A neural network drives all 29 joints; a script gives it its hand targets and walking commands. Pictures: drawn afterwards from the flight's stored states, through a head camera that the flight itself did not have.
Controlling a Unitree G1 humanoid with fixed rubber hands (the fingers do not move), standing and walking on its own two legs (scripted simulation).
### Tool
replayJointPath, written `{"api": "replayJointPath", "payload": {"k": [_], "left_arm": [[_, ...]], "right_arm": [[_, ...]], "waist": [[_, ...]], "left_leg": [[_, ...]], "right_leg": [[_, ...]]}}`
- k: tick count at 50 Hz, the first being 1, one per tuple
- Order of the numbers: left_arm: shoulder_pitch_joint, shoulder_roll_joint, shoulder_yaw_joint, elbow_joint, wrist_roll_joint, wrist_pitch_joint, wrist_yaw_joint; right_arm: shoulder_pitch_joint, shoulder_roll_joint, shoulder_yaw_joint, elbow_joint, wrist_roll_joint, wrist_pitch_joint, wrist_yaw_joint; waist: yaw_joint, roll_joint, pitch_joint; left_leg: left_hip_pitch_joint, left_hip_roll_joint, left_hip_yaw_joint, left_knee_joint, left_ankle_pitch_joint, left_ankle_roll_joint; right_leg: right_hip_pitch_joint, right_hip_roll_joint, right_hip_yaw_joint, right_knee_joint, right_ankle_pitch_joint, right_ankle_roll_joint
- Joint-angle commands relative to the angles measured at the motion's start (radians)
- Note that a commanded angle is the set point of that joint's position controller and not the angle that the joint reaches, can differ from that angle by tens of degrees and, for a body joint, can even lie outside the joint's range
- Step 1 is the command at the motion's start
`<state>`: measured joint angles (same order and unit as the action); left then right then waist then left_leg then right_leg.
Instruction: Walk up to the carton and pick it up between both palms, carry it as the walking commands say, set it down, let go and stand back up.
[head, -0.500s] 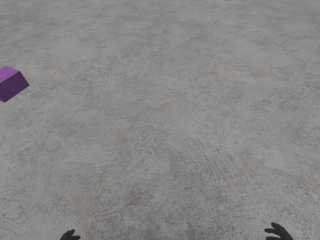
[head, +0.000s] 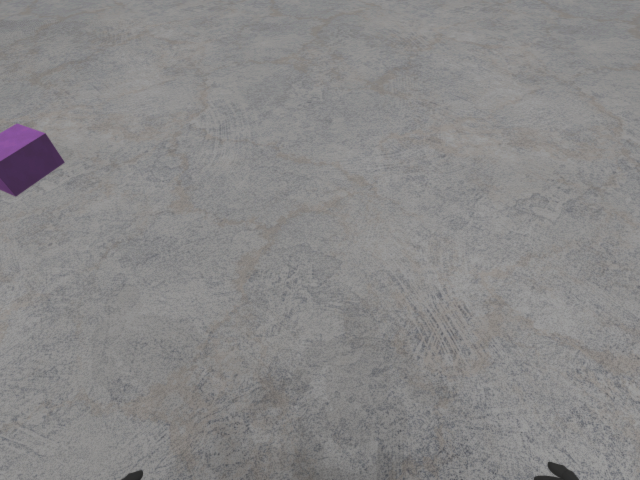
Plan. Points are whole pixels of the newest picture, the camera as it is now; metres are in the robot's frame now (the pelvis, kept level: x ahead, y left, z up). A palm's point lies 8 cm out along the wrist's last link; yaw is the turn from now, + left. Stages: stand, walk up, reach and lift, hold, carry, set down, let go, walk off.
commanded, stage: walk up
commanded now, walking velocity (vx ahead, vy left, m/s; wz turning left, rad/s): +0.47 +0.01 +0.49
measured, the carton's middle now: (16, 159) +1.65 +1.59 -0.69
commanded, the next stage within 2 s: none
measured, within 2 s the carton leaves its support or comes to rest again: neither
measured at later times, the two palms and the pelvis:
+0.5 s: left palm out of the picture +0.10 +0.36 -0.14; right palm (436, 452) +0.17 -0.12 -0.11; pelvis +0.09 +0.11 +0.01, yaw +14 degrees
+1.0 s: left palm (113, 399) +0.26 +0.36 -0.14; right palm (375, 302) +0.43 -0.07 -0.15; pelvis +0.31 +0.14 -0.01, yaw +25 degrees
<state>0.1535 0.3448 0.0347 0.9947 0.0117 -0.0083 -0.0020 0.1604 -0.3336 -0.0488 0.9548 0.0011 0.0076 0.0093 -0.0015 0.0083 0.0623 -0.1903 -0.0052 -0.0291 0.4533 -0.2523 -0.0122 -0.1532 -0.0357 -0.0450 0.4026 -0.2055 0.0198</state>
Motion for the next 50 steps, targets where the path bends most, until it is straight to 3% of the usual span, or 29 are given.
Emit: {"api": "replayJointPath", "payload": {"k": [1, 2, 4, 8, 9, 10, 11, 12, 13, 14, 15, 17, 18, 19, 21, 26, 27, 31, 35, 37, 39, 41, 42, 43, 44, 45, 46, 49, 50], "left_arm": [[0.1, 0.183, 0.04, -0.046, 0.018, 0.002, 0.001], [0.112, 0.181, 0.04, -0.056, 0.011, -0.01, 0.01], [0.031, 0.172, 0.037, -0.068, 0.01, -0.018, 0.011], [-0.005, 0.151, 0.033, -0.063, 0.012, -0.031, -0.006], [0.025, 0.153, 0.032, -0.072, 0.015, -0.032, -0.015], [0.007, 0.145, 0.027, -0.048, 0.012, -0.036, -0.019], [-0.013, 0.117, 0.025, -0.056, 0.022, -0.028, -0.029], [0.017, 0.082, 0.011, -0.044, 0.022, -0.033, -0.029], [-0.04, 0.015, -0.005, -0.099, 0.036, -0.033, -0.037], [-0.111, 0.017, -0.003, -0.116, 0.023, -0.02, -0.031], [-0.096, 0.029, 0.012, -0.131, 0.023, -0.02, -0.04], [-0.051, 0.026, 0.02, -0.098, 0.023, -0.035, -0.049], [0.02, 0.003, 0.003, -0.054, 0.024, -0.029, -0.049], [0.032, -0.016, 0.006, -0.037, 0.027, -0.02, -0.046], [0.027, -0.003, 0.013, -0.048, 0.036, -0.007, -0.054], [-0.024, -0.045, 0.02, -0.073, 0.045, -0.009, -0.065], [-0.043, -0.051, 0.013, -0.072, 0.043, -0.01, -0.059], [-0.048, -0.074, 0.019, -0.086, 0.035, -0.013, -0.046], [-0.078, -0.096, 0.003, -0.109, 0.028, -0.03, -0.037], [-0.075, -0.123, -0.01, -0.127, 0.029, -0.034, -0.021], [-0.108, -0.103, -0.005, -0.155, 0.018, -0.053, -0.018], [0.072, -0.118, 0.008, -0.114, 0.006, -0.064, -0.008], [0.192, -0.081, 0.019, -0.081, 0.004, -0.071, 0.013], [0.322, 0.004, 0.04, -0.042, 0.013, -0.07, 0.026], [0.345, 0.067, 0.061, -0.039, 0.041, -0.064, 0.025], [0.443, 0.045, 0.043, -0.064, 0.021, -0.053, 0.005], [0.381, -0.018, 0.036, -0.048, 0.017, -0.055, -0.011], [0.24, -0.099, 0.02, -0.101, 0.001, -0.081, -0.001], [0.266, -0.111, 0.012, -0.089, 0.002, -0.088, -0.001]], "right_arm": [[-0.151, -0.024, -0.027, -0.15, -0.024, 0.011, 0.024], [-0.134, -0.031, -0.041, -0.175, -0.036, 0.007, 0.021], [-0.079, -0.017, -0.042, -0.176, -0.041, -0.003, 0.039], [-0.032, 0.005, -0.029, -0.203, -0.021, 0.003, 0.059], [-0.041, 0.006, -0.036, -0.212, -0.019, 0.002, 0.06], [0.021, 0.005, -0.038, -0.19, -0.019, -0.004, 0.055], [0.068, -0.021, -0.043, -0.168, -0.013, -0.008, 0.052], [0.174, -0.058, -0.06, -0.125, -0.014, -0.019, 0.041], [0.304, -0.177, -0.085, -0.124, -0.023, -0.028, 0.031], [0.328, -0.168, -0.079, -0.129, -0.008, -0.029, 0.012], [0.252, -0.119, -0.059, -0.142, -0.006, -0.026, 0.01], [0.146, -0.08, -0.047, -0.142, -0.008, -0.042, -0.007], [0.156, -0.064, -0.043, -0.135, 0.004, -0.05, -0.016], [0.152, -0.05, -0.042, -0.125, 0.004, -0.059, -0.012], [0.183, -0.035, -0.034, -0.113, 0.003, -0.069, 0.004], [0.256, 0.017, -0.03, -0.092, -0.006, -0.071, -0.005], [0.286, 0.019, -0.029, -0.081, -0.003, -0.074, -0.003], [0.305, 0.047, -0.017, -0.068, -0.001, -0.085, -0.015], [0.348, 0.045, -0.025, -0.027, -0.013, -0.086, -0.027], [0.34, 0.012, -0.047, -0.024, -0.01, -0.081, -0.039], [0.363, 0.033, -0.041, 0.023, -0.01, -0.072, -0.038], [0.28, 0.021, -0.058, 0.027, -0.015, -0.068, -0.039], [0.245, 0.015, -0.056, 0.002, -0.014, -0.068, -0.033], [0.213, 0.068, -0.032, -0.025, -0.005, -0.08, -0.028], [0.227, 0.092, -0.025, -0.065, 0.009, -0.083, -0.029], [0.24, 0.018, -0.067, -0.06, -0.016, -0.094, -0.023], [0.179, 0.036, -0.065, -0.065, -0.028, -0.095, -0.006], [0.178, 0.108, -0.048, -0.07, -0.04, -0.079, 0.026], [0.165, 0.115, -0.049, -0.086, -0.038, -0.07, 0.029]], "waist": [[0.129, -0.318, 0.05], [0.118, -0.189, 0.03], [0.071, -0.109, -0.047], [0.062, -0.211, -0.07], [0.067, -0.186, -0.044], [0.019, -0.075, -0.086], [-0.01, -0.053, -0.076], [-0.047, 0.147, -0.109], [-0.126, 0.447, -0.091], [-0.13, 0.371, -0.064], [-0.076, 0.233, -0.018], [-0.005, 0.088, 0.022], [0.006, 0.071, -0.015], [0.009, 0.076, -0.032], [0.002, 0.128, -0.014], [-0.01, 0.037, -0.002], [-0.02, 0.083, 0.018], [-0.018, 0.073, 0.054], [-0.034, 0.096, 0.069], [-0.034, 0.097, 0.052], [-0.04, 0.084, 0.063], [0.068, 0.112, -0.035], [0.119, 0.039, -0.121], [0.17, -0.115, -0.226], [0.144, -0.346, -0.256], [0.16, -0.305, -0.131], [0.135, -0.25, -0.039], [0.047, -0.169, 0.033], [0.046, -0.127, 0.053]], "left_leg": [[-0.516, 0.023, 0.036, 0.371, -0.161, -0.028], [-0.541, 0.076, -0.004, 0.511, -0.168, -0.049], [-0.469, 0.116, 0.002, 0.488, -0.163, -0.045], [-0.255, 0.083, 0.067, 0.233, -0.183, -0.041], [-0.232, 0.068, 0.118, 0.199, -0.142, -0.043], [-0.097, 0.058, 0.145, 0.139, -0.09, -0.031], [0.018, 0.036, 0.166, 0.089, -0.067, -0.021], [0.126, 0.06, 0.074, -0.033, -0.145, 0.014], [0.274, 0.304, -0.426, -0.283, -0.4, 0.105], [0.192, 0.386, -0.579, -0.399, -0.579, 0.186], [0.102, 0.363, -0.546, -0.412, -0.57, 0.174], [0.077, 0.323, -0.443, -0.397, -0.333, 0.195], [0.121, 0.3, -0.345, -0.368, -0.199, 0.176], [0.068, 0.263, -0.253, -0.368, -0.156, 0.163], [0.078, 0.24, -0.213, -0.369, -0.17, 0.145], [0.217, 0.251, -0.234, -0.349, -0.002, 0.198], [0.175, 0.231, -0.239, -0.357, -0.049, 0.187], [0.175, 0.211, -0.255, -0.355, -0.006, 0.196], [0.228, 0.195, -0.229, -0.291, 0.267, 0.208], [0.309, 0.236, -0.253, -0.23, 0.446, 0.227], [0.297, 0.198, -0.244, -0.176, 0.668, 0.199], [0.203, 0.132, -0.107, -0.022, 0.9, 0.141], [0.065, 0.094, -0.071, 0.1, 0.785, 0.109], [-0.156, 0.047, -0.057, 0.34, 0.449, 0.064], [-0.392, -0.047, -0.039, 0.599, -0.299, 0.061], [-0.481, -0.001, 0.009, 0.751, -0.252, 0.033], [-0.485, 0.032, -0.022, 0.739, -0.146, 0.037], [-0.429, 0.12, 0.011, 0.754, -0.001, 0.001], [-0.434, 0.116, 0.011, 0.773, 0.015, 0.002]], "right_leg": [[0.143, -0.333, 0.336, -0.225, -0.489, -0.121], [0.11, -0.394, 0.427, -0.25, -0.498, -0.175], [0.064, -0.353, 0.294, -0.237, -0.46, -0.144], [-0.032, -0.304, 0.09, -0.213, -0.337, -0.069], [-0.045, -0.288, 0.063, -0.187, -0.326, -0.067], [-0.102, -0.283, 0.021, -0.125, -0.365, -0.054], [-0.156, -0.219, -0.045, 0.004, -0.339, -0.026], [-0.234, -0.14, -0.127, 0.256, -0.321, 0.002], [-0.54, -0.014, -0.112, 0.604, -0.393, 0.051], [-0.596, -0.063, 0.017, 0.693, -0.323, 0.034], [-0.584, -0.09, 0.046, 0.692, -0.245, 0.046], [-0.523, -0.112, 0.047, 0.629, -0.117, 0.063], [-0.503, -0.129, 0.034, 0.627, -0.056, 0.063], [-0.445, -0.131, 0.004, 0.641, -0.033, 0.069], [-0.455, -0.117, 0.01, 0.61, -0.013, 0.071], [-0.54, -0.101, 0.028, 0.546, 0.022, 0.085], [-0.535, -0.099, 0.032, 0.519, 0.007, 0.084], [-0.544, -0.09, 0.032, 0.475, 0.013, 0.091], [-0.51, -0.062, 0.012, 0.347, -0.013, 0.074], [-0.526, -0.053, 0.01, 0.308, -0.074, 0.058], [-0.488, -0.018, -0.026, 0.236, -0.118, 0.034], [-0.202, 0.028, -0.075, 0.092, -0.075, -0.003], [0.056, -0.009, -0.076, 0.052, -0.012, -0.028], [0.343, -0.183, 0.195, 0.003, -0.12, -0.104], [0.492, -0.404, 0.54, -0.139, -0.176, -0.18], [0.385, -0.423, 0.555, -0.161, -0.21, -0.17], [0.22, -0.36, 0.515, -0.21, -0.367, -0.149], [-0.008, -0.28, 0.215, -0.213, -0.056, -0.138], [-0.06, -0.291, 0.216, -0.223, 0.021, -0.157]]}}
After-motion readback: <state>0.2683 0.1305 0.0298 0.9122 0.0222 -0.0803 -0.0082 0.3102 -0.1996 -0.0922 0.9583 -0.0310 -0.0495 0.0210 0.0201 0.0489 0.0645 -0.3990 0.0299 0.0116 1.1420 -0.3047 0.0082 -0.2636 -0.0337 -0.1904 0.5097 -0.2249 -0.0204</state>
